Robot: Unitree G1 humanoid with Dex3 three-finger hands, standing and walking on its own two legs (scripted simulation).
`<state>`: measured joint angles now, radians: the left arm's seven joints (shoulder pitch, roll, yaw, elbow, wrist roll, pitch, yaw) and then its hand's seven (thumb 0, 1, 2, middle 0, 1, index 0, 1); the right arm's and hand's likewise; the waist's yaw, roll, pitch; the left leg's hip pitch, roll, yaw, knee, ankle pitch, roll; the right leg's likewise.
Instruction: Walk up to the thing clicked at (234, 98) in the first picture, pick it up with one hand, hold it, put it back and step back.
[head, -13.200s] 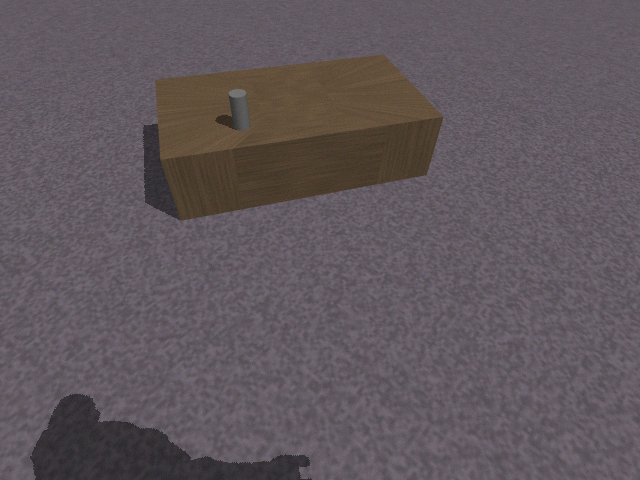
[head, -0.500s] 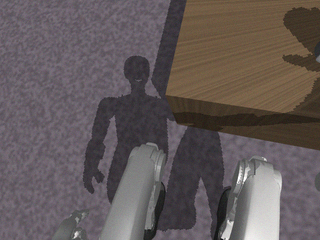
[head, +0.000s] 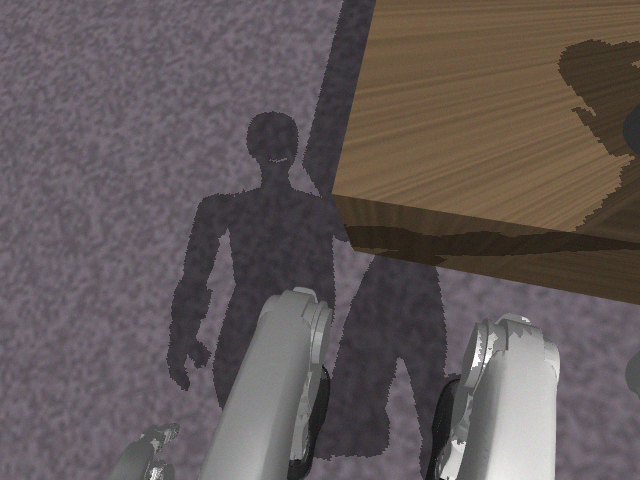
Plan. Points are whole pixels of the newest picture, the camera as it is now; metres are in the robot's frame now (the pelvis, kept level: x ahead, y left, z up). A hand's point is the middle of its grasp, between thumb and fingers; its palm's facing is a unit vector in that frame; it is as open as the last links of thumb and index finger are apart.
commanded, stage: settle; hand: right
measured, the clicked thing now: out of the picture +0.52 -0.31 +0.02
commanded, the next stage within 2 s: lift in 1.12 s
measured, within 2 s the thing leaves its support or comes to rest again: leaves its support in 0.08 s
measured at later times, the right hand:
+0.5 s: hand out of the picture +0.51 -0.33 +0.09, palm faces +0.34 +0.94 -0.03, open 10.3 cm
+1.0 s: hand out of the picture +0.53 -0.32 +0.12, palm faces +0.35 +0.94 -0.02, open 10.3 cm
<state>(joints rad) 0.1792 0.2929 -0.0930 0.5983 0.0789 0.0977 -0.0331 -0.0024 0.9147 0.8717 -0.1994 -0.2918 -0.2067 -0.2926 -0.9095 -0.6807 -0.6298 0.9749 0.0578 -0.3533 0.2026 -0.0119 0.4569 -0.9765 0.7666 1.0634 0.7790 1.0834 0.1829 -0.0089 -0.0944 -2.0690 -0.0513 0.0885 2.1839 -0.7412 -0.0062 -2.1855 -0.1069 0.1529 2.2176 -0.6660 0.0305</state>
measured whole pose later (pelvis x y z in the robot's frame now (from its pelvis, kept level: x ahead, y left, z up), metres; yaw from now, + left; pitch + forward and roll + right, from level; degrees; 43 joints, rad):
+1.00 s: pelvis +0.01 +0.00 +0.10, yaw -2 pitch +36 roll +6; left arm 0.19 0.27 -0.04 0.63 0.04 0.04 -0.01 0.00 0.91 0.87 -0.20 -0.29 -0.20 -0.29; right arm -0.91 -0.63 -0.58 1.01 0.07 -0.34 0.17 -0.01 0.52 -1.07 0.74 1.14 0.75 1.16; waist 0.17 -0.02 -0.15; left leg -1.79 -0.04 0.06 1.86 -0.70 -0.01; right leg -1.89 -0.11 0.10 1.89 -0.64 0.02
